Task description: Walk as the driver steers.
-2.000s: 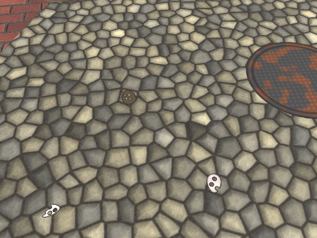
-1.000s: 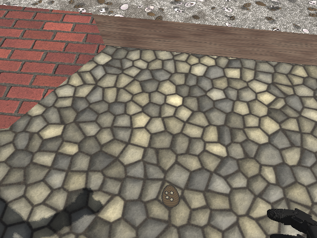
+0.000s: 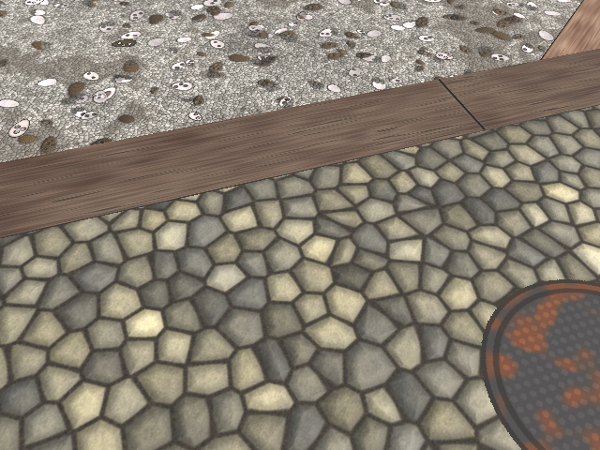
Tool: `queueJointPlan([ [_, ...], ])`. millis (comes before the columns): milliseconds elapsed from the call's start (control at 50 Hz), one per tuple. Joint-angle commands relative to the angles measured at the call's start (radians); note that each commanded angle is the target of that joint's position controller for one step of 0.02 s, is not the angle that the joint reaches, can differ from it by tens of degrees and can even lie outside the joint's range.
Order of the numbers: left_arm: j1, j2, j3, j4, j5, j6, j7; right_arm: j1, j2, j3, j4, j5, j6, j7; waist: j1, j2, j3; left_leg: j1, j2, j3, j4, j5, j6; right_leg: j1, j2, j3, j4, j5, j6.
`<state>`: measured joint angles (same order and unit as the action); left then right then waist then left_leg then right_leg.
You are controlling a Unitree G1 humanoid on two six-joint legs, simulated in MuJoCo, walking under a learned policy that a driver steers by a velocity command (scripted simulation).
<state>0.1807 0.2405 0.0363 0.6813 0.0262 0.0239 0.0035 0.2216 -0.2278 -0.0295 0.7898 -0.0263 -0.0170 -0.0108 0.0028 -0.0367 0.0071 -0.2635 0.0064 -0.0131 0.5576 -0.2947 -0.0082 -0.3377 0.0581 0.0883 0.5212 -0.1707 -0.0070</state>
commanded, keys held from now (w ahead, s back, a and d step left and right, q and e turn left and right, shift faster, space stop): no key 1.00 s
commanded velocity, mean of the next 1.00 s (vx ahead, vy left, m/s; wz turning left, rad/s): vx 0.00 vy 0.00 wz -0.02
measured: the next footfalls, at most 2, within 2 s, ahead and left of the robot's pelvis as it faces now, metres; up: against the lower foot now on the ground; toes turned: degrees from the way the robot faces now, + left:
right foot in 1.54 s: +0.17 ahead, -0.13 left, +0.00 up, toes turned -2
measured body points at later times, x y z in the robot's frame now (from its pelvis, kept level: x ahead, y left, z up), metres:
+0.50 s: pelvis +0.03 +0.02 +0.00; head +0.04 +0.02 +0.45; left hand +0.16 +0.27 -0.12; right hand +0.14 -0.23 -0.12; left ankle +0.00 +0.13 -0.73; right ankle +0.06 -0.11 -0.73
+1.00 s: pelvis +0.03 +0.03 +0.01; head +0.04 +0.04 +0.46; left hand +0.10 +0.29 -0.14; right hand +0.08 -0.22 -0.14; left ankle +0.00 +0.13 -0.73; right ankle +0.06 -0.11 -0.73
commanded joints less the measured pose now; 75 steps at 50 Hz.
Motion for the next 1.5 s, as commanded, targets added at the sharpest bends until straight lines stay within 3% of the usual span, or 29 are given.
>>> queueJointPlan([
  [20,-0.017,0.102,0.034,-0.059,-0.005,-0.01,0.002,-0.046,-0.127,-0.024,-0.068,0.005,-0.021,-0.007,0.012,0.13,0.006,-0.091,0.096,-0.113,-0.194,-0.084,0.046,0.094,-0.055,0.051,-0.039,-0.036,-0.026],
  [120,-0.015,0.082,0.034,-0.035,-0.008,-0.027,0.005,-0.013,-0.123,-0.023,-0.063,0.013,-0.019,-0.014,-0.01,0.04,-0.026,-0.013,0.07,-0.078,-0.121,0.046,0.05,0.081,-0.066,0.065,-0.041,0.056,-0.022],
  [200,-0.004,0.081,0.035,-0.02,-0.012,-0.027,0.011,-0.013,-0.109,-0.018,-0.058,0.014,-0.017,-0.008,-0.012,0.017,-0.047,0.003,0.054,-0.06,-0.1,0.096,0.048,0.108,-0.073,0.073,-0.03,0.115,-0.024],
  [500,0.001,0.079,0.04,0.056,-0.017,-0.012,0.036,-0.008,-0.098,-0.011,0.012,0.019,-0.021,-0.001,-0.004,0.037,-0.023,-0.003,0.038,-0.047,-0.13,0.117,0.042,0.17,-0.079,0.074,-0.029,0.169,-0.016],
  [780,-0.001,0.079,0.042,0.208,-0.021,-0.011,0.047,0.023,-0.102,-0.007,0.118,0.021,-0.022,-0.006,-0.006,0.038,0.009,0.016,0.037,-0.051,-0.191,0.104,0.053,0.192,-0.072,0.055,-0.069,0.152,0.005],
  [1200,0.022,0.076,0.02,0.384,-0.026,-0.015,0.053,0.095,-0.089,0.007,0.219,0.022,-0.012,-0.01,-0.008,0.043,0.032,0.046,0.029,-0.051,-0.223,0.141,0.062,0.168,-0.071,0.03,-0.104,0.121,0.015],
  [1220,0.037,0.063,0.016,0.395,-0.026,-0.014,0.053,0.113,-0.085,0.008,0.23,0.022,-0.011,-0.011,-0.008,0.053,0.01,0.056,0.026,-0.053,-0.241,0.033,0.066,0.173,-0.056,0.01,-0.096,0.044,0.015],
  [1240,0.033,0.059,0.015,0.397,-0.029,-0.013,0.054,0.122,-0.104,0.001,0.234,0.027,-0.008,-0.015,-0.016,0.075,0.026,0.05,0.034,-0.079,-0.272,-0.151,0.084,0.14,-0.028,-0.024,-0.055,-0.074,0.014],
  [1260,0.014,0.066,0.017,0.389,-0.033,-0.017,0.054,0.13,-0.15,-0.013,0.23,0.036,-0.005,-0.02,-0.03,0.126,0.055,0.05,0.079,-0.156,-0.319,-0.342,0.126,0.064,0.005,-0.07,0.028,-0.208,0.012],
  [1280,-0.026,0.076,0.017,0.367,-0.036,-0.028,0.05,0.148,-0.185,-0.024,0.227,0.042,-0.005,-0.024,-0.047,0.173,0.1,0.063,0.174,-0.284,-0.388,-0.486,0.182,-0.048,0.001,-0.093,0.114,-0.257,0.006],
  [1300,-0.07,0.078,0.015,0.341,-0.039,-0.046,0.042,0.156,-0.213,-0.037,0.223,0.043,-0.012,-0.028,-0.061,0.2,0.148,0.053,0.278,-0.407,-0.445,-0.523,0.239,-0.126,-0.047,-0.085,0.214,-0.246,-0.004],
  [1340,-0.095,0.084,0.02,0.325,-0.05,-0.075,0.024,0.172,-0.189,-0.039,0.222,0.032,-0.035,-0.027,-0.062,0.164,0.192,0.141,0.352,-0.483,-0.469,-0.397,0.288,-0.304,-0.119,-0.043,0.384,-0.299,-0.019],
  [1380,-0.086,0.079,0.023,0.327,-0.057,-0.1,0.008,0.167,-0.16,-0.036,0.21,0.045,-0.047,-0.02,-0.049,0.117,0.17,0.235,0.316,-0.395,-0.446,-0.257,0.255,-0.355,-0.151,-0.048,0.339,-0.274,-0.031],
  [1440,-0.112,0.054,0.018,0.319,-0.059,-0.122,-0.008,0.164,-0.179,-0.042,0.201,0.052,-0.042,-0.013,-0.046,0.14,0.112,0.168,0.222,-0.222,-0.408,-0.111,0.21,-0.147,-0.11,-0.125,0.131,-0.183,-0.019],
  [1500,0.047,0.071,0.031,0.379,-0.061,-0.114,-0.012,0.147,-0.194,-0.044,0.191,0.059,-0.035,-0.007,0.037,0.128,0.063,-0.037,0.17,-0.147,-0.301,-0.08,0.185,0.203,-0.03,-0.197,-0.005,-0.019,-0.006],
])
